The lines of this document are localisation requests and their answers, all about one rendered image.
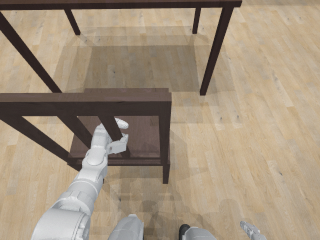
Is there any robot right thigh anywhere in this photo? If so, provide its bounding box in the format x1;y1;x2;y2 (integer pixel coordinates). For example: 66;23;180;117
182;228;217;240

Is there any robot right hand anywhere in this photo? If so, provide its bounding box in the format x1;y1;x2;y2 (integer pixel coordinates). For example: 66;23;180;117
240;221;267;240

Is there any chair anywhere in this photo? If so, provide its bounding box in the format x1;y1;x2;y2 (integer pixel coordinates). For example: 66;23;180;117
0;88;172;184

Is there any table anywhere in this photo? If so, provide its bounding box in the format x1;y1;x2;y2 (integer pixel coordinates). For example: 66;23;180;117
0;0;242;96

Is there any robot left forearm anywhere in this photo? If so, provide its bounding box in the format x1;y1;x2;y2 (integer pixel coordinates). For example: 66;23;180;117
30;147;108;240

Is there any left robot upper arm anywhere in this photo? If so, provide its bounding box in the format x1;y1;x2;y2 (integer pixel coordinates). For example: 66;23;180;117
33;208;91;240

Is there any robot left hand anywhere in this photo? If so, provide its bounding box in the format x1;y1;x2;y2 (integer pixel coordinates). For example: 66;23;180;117
90;118;129;155

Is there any left robot shin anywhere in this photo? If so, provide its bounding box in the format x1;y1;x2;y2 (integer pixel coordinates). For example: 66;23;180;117
128;214;138;218

